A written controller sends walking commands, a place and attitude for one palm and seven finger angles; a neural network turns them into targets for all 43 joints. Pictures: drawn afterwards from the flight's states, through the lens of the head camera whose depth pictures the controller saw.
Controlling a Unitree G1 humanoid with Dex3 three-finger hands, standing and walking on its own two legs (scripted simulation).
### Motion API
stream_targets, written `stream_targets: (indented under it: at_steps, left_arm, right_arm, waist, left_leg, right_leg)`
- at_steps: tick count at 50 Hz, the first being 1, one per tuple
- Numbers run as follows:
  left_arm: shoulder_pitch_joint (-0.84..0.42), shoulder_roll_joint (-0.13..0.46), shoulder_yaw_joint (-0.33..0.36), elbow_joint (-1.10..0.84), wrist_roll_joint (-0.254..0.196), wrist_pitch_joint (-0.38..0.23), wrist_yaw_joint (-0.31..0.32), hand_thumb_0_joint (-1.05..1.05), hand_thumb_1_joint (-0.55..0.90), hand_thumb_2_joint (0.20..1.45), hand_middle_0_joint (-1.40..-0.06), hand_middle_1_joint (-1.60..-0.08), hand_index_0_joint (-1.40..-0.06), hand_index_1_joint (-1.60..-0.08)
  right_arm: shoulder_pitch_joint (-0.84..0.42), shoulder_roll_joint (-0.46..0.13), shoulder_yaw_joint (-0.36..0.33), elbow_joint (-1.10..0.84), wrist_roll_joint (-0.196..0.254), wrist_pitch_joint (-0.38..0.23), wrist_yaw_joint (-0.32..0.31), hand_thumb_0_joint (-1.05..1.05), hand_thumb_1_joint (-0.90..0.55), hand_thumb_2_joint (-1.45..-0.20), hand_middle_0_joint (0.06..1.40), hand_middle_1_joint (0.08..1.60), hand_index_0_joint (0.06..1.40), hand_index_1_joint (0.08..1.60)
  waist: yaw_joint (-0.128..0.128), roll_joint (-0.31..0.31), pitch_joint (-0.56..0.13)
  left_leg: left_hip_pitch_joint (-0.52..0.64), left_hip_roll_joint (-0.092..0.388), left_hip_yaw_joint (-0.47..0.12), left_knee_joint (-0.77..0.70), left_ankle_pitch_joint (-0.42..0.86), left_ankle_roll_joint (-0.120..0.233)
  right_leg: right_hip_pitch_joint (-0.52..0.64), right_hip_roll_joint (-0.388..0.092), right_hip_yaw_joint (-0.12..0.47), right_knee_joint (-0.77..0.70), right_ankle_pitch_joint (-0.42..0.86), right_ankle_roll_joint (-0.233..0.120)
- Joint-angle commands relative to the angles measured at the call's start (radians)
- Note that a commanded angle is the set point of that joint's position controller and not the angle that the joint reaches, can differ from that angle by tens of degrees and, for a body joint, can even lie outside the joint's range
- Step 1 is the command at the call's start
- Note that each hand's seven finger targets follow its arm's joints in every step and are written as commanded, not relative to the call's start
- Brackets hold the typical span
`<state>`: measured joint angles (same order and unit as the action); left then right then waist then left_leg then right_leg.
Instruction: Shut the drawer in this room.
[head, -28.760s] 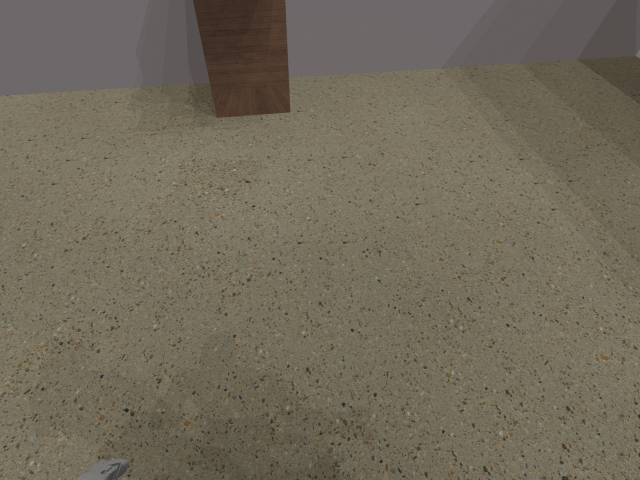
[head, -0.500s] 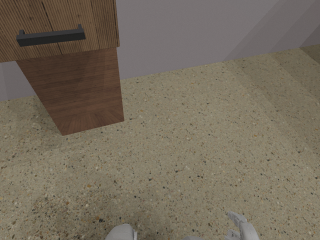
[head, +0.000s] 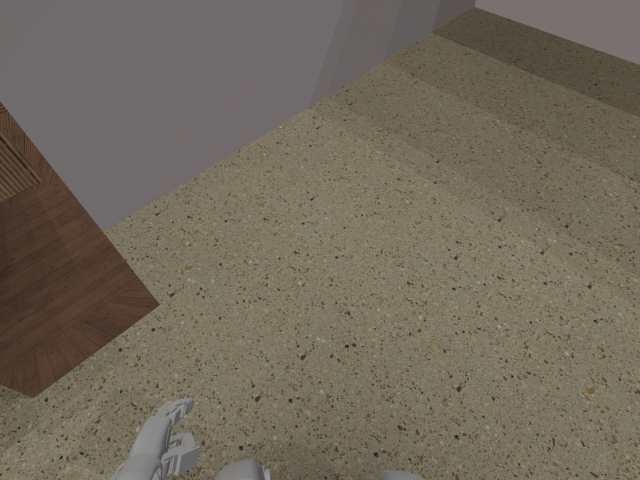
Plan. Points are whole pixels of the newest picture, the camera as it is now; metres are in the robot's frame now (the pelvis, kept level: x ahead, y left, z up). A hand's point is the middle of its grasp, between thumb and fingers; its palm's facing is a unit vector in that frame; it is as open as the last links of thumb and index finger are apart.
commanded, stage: turn to face it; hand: left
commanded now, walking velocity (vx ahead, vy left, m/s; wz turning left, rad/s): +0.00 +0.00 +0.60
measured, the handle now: out of the picture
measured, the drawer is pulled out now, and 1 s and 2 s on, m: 0.24 0.24 0.24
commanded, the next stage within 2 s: take the last steps up to it in 1.18 s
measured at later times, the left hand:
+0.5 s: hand out of the picture +0.01 +0.25 -0.16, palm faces +0.25 -0.94 -0.23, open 7.3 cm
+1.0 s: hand out of the picture -0.07 +0.16 -0.14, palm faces +0.53 -0.81 -0.26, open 7.4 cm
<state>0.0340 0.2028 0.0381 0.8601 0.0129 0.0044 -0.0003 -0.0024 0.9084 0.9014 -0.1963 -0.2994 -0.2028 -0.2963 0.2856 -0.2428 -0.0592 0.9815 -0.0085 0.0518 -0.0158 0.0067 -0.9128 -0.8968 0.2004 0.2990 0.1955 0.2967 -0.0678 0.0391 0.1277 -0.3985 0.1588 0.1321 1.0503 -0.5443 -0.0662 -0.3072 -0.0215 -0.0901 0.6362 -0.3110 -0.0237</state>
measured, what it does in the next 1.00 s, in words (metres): steps on the spot, turning left: left foot, then right foot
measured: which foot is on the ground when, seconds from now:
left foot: up 0.00-0.20, down 0.22-0.76, up 0.78-1.00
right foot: down 0.00-0.24, up 0.26-0.74, down 0.76-1.00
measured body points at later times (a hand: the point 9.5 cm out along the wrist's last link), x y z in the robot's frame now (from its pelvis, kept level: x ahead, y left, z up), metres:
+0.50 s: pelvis +0.00 +0.03 +0.02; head +0.03 +0.07 +0.47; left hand +0.00 +0.30 -0.14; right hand +0.09 -0.20 -0.11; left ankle +0.03 +0.11 -0.72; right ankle +0.00 -0.15 -0.65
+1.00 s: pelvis -0.02 -0.04 +0.01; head +0.02 -0.03 +0.46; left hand -0.10 +0.20 -0.12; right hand +0.18 -0.23 -0.13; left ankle -0.11 +0.08 -0.65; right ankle +0.01 -0.15 -0.72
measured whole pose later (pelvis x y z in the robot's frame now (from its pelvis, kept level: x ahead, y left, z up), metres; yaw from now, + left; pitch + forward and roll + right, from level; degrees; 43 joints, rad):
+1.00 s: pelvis -0.02 -0.04 +0.01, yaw +32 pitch +0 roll +2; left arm 0.23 0.19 0.03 0.91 0.02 0.01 0.02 0.00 0.90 0.90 -0.20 -0.30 -0.21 -0.30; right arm 0.17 -0.26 -0.09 0.94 -0.02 0.09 0.02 0.01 -0.91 -0.90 0.20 0.30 0.19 0.30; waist -0.01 0.01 0.08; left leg -0.48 0.01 -0.02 1.06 -0.41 -0.07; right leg -0.18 -0.09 -0.14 0.52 -0.33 0.00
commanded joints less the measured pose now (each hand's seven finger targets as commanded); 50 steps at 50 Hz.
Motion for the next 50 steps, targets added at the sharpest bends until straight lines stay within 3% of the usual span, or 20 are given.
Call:
stream_targets:
  at_steps: [1,3,6,8,10,11,12,13,14,17,23,32,35,36,37,38,39,42,44,50]
  left_arm:
    - [0.090,0.174,0.034,-0.001,0.004,-0.008,0.027,0.000,0.900,0.900,-0.200,-0.300,-0.200,-0.300]
    - [0.047,0.147,0.017,0.007,0.008,-0.019,0.025,0.000,0.900,0.900,-0.200,-0.300,-0.200,-0.300]
    - [0.087,0.153,0.021,0.044,0.009,-0.017,0.026,0.000,0.900,0.900,-0.200,-0.300,-0.200,-0.300]
    - [0.111,0.163,0.031,0.065,0.006,-0.013,0.030,0.000,0.900,0.900,-0.200,-0.300,-0.200,-0.300]
    - [0.118,0.153,0.038,0.066,-0.002,-0.002,0.030,0.000,0.900,0.900,-0.200,-0.300,-0.200,-0.300]
    - [0.143,0.122,0.036,0.060,-0.005,0.008,0.028,0.000,0.900,0.900,-0.200,-0.300,-0.200,-0.300]
    - [0.163,0.071,0.029,0.046,-0.008,0.016,0.026,0.000,0.900,0.900,-0.200,-0.300,-0.200,-0.300]
    - [0.097,0.066,0.023,0.026,-0.004,0.024,0.031,0.000,0.900,0.900,-0.200,-0.300,-0.200,-0.300]
    - [0.061,0.082,0.032,0.025,0.000,0.029,0.029,0.000,0.900,0.900,-0.200,-0.300,-0.200,-0.300]
    - [0.087,0.079,0.041,0.051,0.003,0.018,0.012,0.000,0.900,0.900,-0.200,-0.300,-0.200,-0.300]
    - [0.089,0.089,0.043,0.047,0.000,0.023,0.015,0.000,0.900,0.900,-0.200,-0.300,-0.200,-0.300]
    - [0.124,0.118,0.041,0.017,-0.007,0.027,0.021,0.000,0.900,0.900,-0.200,-0.300,-0.200,-0.300]
    - [0.236,0.138,0.051,0.034,-0.012,0.027,0.024,0.000,0.900,0.900,-0.200,-0.300,-0.200,-0.300]
    - [0.303,0.161,0.058,0.044,-0.010,0.023,0.026,0.000,0.900,0.900,-0.200,-0.300,-0.200,-0.300]
    - [0.314,0.244,0.074,0.033,0.008,0.013,0.033,0.000,0.900,0.900,-0.200,-0.300,-0.200,-0.300]
    - [0.225,0.289,0.072,-0.010,0.015,0.012,0.036,0.000,0.900,0.900,-0.200,-0.300,-0.200,-0.300]
    - [0.131,0.262,0.064,-0.043,0.004,0.007,0.040,0.000,0.900,0.900,-0.200,-0.300,-0.200,-0.300]
    - [0.041,0.165,0.041,-0.055,0.004,-0.010,0.036,0.000,0.900,0.900,-0.200,-0.300,-0.200,-0.300]
    - [0.110,0.161,0.039,-0.040,0.007,-0.019,0.034,0.000,0.900,0.900,-0.200,-0.300,-0.200,-0.300]
    - [0.296,0.218,0.049,0.026,0.015,-0.016,0.031,0.000,0.900,0.900,-0.200,-0.300,-0.200,-0.300]
  right_arm:
    - [0.028,-0.042,0.002,-0.043,-0.005,-0.012,-0.004,0.000,-0.900,-0.900,0.200,0.300,0.200,0.300]
    - [0.067,-0.017,0.010,-0.007,-0.002,-0.013,0.002,0.000,-0.900,-0.900,0.200,0.300,0.200,0.300]
    - [0.012,-0.012,0.012,-0.006,0.001,-0.024,0.007,0.000,-0.900,-0.900,0.200,0.300,0.200,0.300]
    - [0.004,-0.010,0.011,-0.007,0.001,-0.030,0.009,0.000,-0.900,-0.900,0.200,0.300,0.200,0.300]
    - [0.037,-0.020,0.005,-0.001,-0.002,-0.035,0.013,0.000,-0.900,-0.900,0.200,0.300,0.200,0.300]
    - [0.053,-0.061,-0.005,-0.007,-0.004,-0.041,0.016,0.000,-0.900,-0.900,0.200,0.300,0.200,0.300]
    - [0.071,-0.140,-0.023,-0.024,-0.010,-0.043,0.016,0.000,-0.900,-0.900,0.200,0.300,0.200,0.300]
    - [0.095,-0.168,-0.036,-0.019,-0.019,-0.044,0.002,0.000,-0.900,-0.900,0.200,0.300,0.200,0.300]
    - [0.083,-0.163,-0.038,-0.016,-0.018,-0.042,-0.007,0.000,-0.900,-0.900,0.200,0.300,0.200,0.300]
    - [-0.014,-0.118,-0.031,-0.052,-0.016,-0.052,-0.008,0.000,-0.900,-0.900,0.200,0.300,0.200,0.300]
    - [-0.001,-0.144,-0.046,-0.064,-0.013,-0.043,0.000,0.000,-0.900,-0.900,0.200,0.300,0.200,0.300]
    - [-0.054,-0.195,-0.067,-0.108,-0.019,-0.016,0.015,0.000,-0.900,-0.900,0.200,0.300,0.200,0.300]
    - [-0.111,-0.187,-0.073,-0.133,-0.020,-0.003,0.021,0.000,-0.900,-0.900,0.200,0.300,0.200,0.300]
    - [-0.141,-0.169,-0.072,-0.145,-0.014,0.000,0.022,0.000,-0.900,-0.900,0.200,0.300,0.200,0.300]
    - [-0.132,-0.113,-0.067,-0.158,-0.005,0.004,0.028,0.000,-0.900,-0.900,0.200,0.300,0.200,0.300]
    - [-0.147,-0.097,-0.064,-0.180,-0.009,-0.002,0.027,0.000,-0.900,-0.900,0.200,0.300,0.200,0.300]
    - [-0.140,-0.142,-0.072,-0.171,-0.020,0.003,0.032,0.000,-0.900,-0.900,0.200,0.300,0.200,0.300]
    - [-0.082,-0.109,-0.066,-0.126,-0.017,0.016,0.045,0.000,-0.900,-0.900,0.200,0.300,0.200,0.300]
    - [-0.100,-0.089,-0.055,-0.125,-0.014,0.012,0.045,0.000,-0.900,-0.900,0.200,0.300,0.200,0.300]
    - [-0.242,-0.055,-0.021,-0.140,-0.005,0.003,0.039,0.000,-0.900,-0.900,0.200,0.300,0.200,0.300]
  waist:
    - [0.048,-0.157,-0.210]
    - [0.025,-0.179,-0.168]
    - [0.060,-0.222,-0.118]
    - [0.062,-0.192,-0.106]
    - [0.046,-0.116,-0.115]
    - [0.045,0.043,-0.123]
    - [0.043,0.256,-0.110]
    - [-0.001,0.342,-0.110]
    - [0.008,0.261,-0.092]
    - [0.051,0.085,-0.145]
    - [0.028,0.066,-0.195]
    - [0.031,0.138,-0.210]
    - [0.080,0.148,-0.201]
    - [0.116,0.107,-0.198]
    - [0.121,-0.107,-0.180]
    - [0.111,-0.290,-0.107]
    - [0.070,-0.191,-0.100]
    - [0.006,-0.198,-0.039]
    - [0.036,-0.218,-0.059]
    - [0.125,-0.234,-0.111]
  left_leg:
    - [-0.084,-0.045,-0.102,0.095,0.093,-0.006]
    - [0.025,-0.061,-0.086,-0.049,0.130,0.001]
    - [0.039,-0.090,-0.060,-0.213,0.122,0.006]
    - [0.074,-0.095,-0.046,-0.334,0.186,0.008]
    - [0.178,-0.087,-0.049,-0.499,0.350,0.023]
    - [0.213,-0.006,-0.184,-0.581,0.492,0.066]
    - [0.205,0.173,-0.427,-0.684,0.667,0.163]
    - [0.173,0.231,-0.595,-0.794,0.659,0.250]
    - [0.138,0.210,-0.583,-0.799,0.589,0.264]
    - [0.208,0.107,-0.438,-0.756,0.533,0.235]
    - [0.285,0.070,-0.445,-0.751,0.504,0.237]
    - [0.186,0.022,-0.608,-0.755,0.340,0.235]
    - [0.028,-0.050,-0.588,-0.765,0.237,0.169]
    - [-0.077,-0.095,-0.552,-0.704,0.175,0.131]
    - [-0.250,-0.203,-0.401,-0.448,0.074,0.064]
    - [-0.299,-0.275,-0.227,-0.163,0.022,0.020]
    - [-0.216,-0.211,-0.255,0.008,0.055,0.038]
    - [-0.187,-0.165,-0.202,0.192,0.176,0.018]
    - [-0.195,-0.155,-0.169,0.168,0.184,0.000]
    - [-0.114,-0.155,-0.094,-0.139,0.076,-0.006]
  right_leg:
    - [0.183,-0.253,0.146,-0.228,0.671,-0.131]
    - [0.066,-0.221,0.081,-0.276,0.480,-0.106]
    - [0.087,-0.246,0.094,-0.282,0.425,-0.122]
    - [0.100,-0.262,0.086,-0.241,0.415,-0.109]
    - [0.050,-0.250,0.047,-0.155,0.306,-0.050]
    - [-0.017,-0.184,-0.007,-0.052,0.151,0.005]
    - [-0.102,-0.076,-0.063,0.111,-0.127,0.071]
    - [-0.157,-0.027,-0.005,0.324,-0.325,0.082]
    - [-0.182,-0.041,0.073,0.427,-0.289,0.069]
    - [-0.223,-0.054,0.093,0.476,-0.125,0.077]
    - [-0.213,-0.040,0.093,0.369,-0.107,0.102]
    - [-0.057,0.015,0.098,0.127,-0.150,0.083]
    - [0.161,0.040,0.061,-0.101,-0.077,0.059]
    - [0.288,0.006,0.078,-0.259,-0.020,0.044]
    - [0.364,-0.221,0.313,-0.425,-0.200,-0.031]
    - [0.201,-0.456,0.514,-0.501,-0.252,-0.127]
    - [0.044,-0.446,0.439,-0.476,-0.161,-0.136]
    - [0.002,-0.284,0.190,-0.360,0.169,-0.084]
    - [0.093,-0.274,0.124,-0.309,0.340,-0.082]
    - [0.265,-0.307,0.098,-0.229,0.648,-0.111]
